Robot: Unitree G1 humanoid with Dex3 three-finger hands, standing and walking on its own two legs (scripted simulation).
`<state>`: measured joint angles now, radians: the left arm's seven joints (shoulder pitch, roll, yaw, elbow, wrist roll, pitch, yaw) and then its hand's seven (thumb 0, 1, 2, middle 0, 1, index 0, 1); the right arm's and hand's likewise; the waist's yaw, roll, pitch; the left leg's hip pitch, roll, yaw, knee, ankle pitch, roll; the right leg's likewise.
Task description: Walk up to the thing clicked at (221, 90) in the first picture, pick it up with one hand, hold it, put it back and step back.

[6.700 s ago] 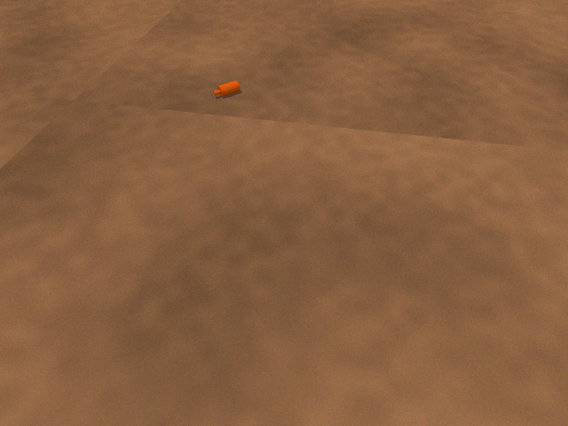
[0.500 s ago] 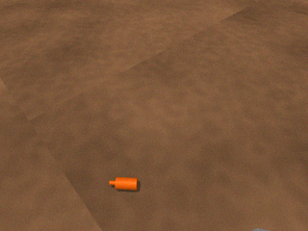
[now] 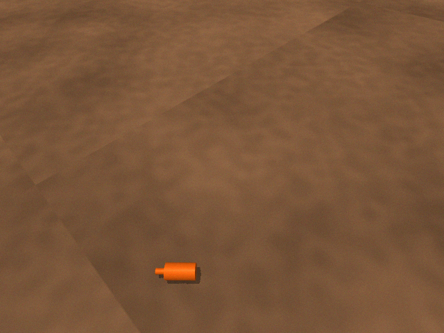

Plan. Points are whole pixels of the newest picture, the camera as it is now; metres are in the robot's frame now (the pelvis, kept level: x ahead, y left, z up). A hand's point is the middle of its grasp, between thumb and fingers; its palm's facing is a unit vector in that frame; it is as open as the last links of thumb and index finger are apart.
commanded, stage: walk up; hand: left
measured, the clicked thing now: (175, 271) +0.50 +0.23 -0.74
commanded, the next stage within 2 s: stand in 0.20 s
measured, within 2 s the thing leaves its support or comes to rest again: neither
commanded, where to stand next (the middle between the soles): +0.09 +0.02 m, yaw -2 degrees
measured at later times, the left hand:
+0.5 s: hand out of the picture +0.08 +0.24 -0.15, palm faces -0.02 -0.94 -0.34, open 7.4 cm
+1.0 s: hand out of the picture +0.05 +0.24 -0.16, palm faces -0.01 -0.94 -0.34, open 7.4 cm
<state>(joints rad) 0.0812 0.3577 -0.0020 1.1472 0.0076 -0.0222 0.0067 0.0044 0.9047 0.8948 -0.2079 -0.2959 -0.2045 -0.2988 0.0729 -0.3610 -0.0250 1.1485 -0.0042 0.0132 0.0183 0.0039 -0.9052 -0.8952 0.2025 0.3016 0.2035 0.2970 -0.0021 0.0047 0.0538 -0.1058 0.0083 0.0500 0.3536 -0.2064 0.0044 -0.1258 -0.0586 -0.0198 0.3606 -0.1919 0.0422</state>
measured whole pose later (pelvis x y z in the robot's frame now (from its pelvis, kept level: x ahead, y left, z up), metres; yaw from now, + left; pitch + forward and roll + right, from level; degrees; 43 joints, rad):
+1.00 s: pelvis -0.01 -0.01 +0.00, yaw +1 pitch -2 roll +0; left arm 0.11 0.36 0.00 1.15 0.01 -0.01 0.00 0.00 0.91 0.89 -0.21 -0.30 -0.20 -0.30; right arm 0.10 -0.35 -0.01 1.16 -0.01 0.00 0.01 0.00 -0.91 -0.90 0.20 0.30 0.20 0.30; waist 0.00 0.00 0.05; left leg -0.11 0.03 0.03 0.31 -0.17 -0.02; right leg -0.11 -0.03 -0.04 0.30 -0.15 0.02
